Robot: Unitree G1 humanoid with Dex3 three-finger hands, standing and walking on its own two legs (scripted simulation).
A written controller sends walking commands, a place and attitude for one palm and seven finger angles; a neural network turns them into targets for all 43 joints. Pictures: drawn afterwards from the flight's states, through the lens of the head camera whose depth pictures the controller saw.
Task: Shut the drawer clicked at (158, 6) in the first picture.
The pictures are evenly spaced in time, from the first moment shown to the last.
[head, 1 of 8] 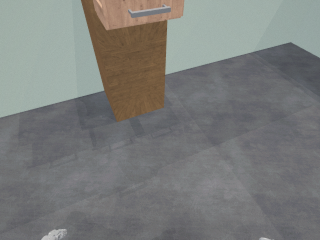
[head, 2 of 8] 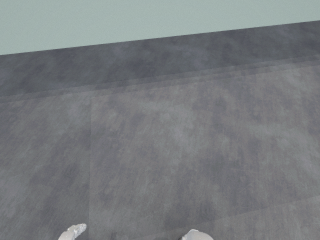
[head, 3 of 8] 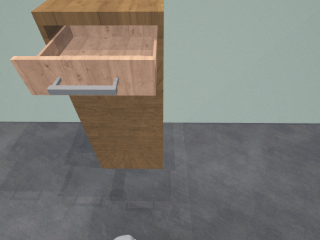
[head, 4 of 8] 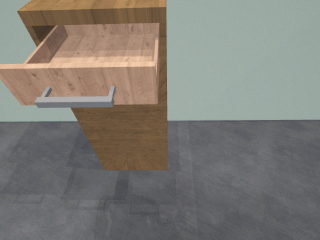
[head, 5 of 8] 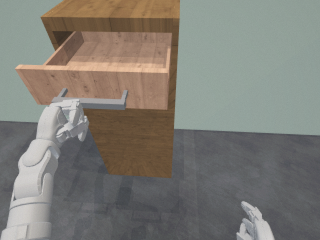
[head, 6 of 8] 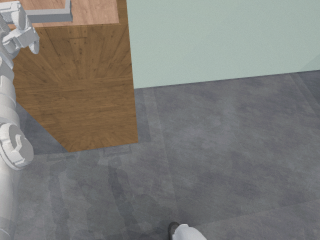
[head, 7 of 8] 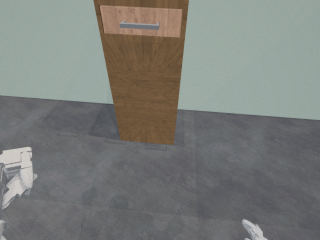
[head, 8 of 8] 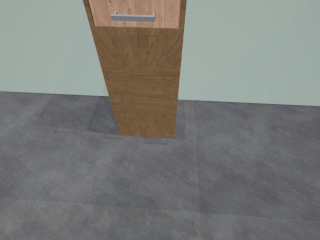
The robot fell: no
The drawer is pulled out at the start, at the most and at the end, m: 0.22 0.22 0.00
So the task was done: yes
